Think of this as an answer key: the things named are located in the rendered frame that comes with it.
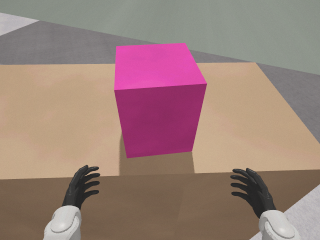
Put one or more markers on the right robot hand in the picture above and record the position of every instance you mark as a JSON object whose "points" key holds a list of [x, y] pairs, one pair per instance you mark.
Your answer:
{"points": [[257, 195]]}

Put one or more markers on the carton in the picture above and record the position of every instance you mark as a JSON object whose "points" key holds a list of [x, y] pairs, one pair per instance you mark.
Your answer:
{"points": [[159, 92]]}

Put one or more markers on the left robot hand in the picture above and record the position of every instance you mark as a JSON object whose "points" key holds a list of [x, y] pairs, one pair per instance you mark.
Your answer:
{"points": [[75, 194]]}

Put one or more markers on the pedestal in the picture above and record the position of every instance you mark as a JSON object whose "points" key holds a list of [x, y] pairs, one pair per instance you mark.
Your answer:
{"points": [[57, 118]]}

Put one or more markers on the robot left forearm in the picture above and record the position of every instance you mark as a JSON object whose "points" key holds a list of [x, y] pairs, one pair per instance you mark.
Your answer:
{"points": [[64, 225]]}

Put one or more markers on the robot right forearm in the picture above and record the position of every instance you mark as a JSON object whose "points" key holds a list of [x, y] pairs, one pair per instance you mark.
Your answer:
{"points": [[274, 225]]}

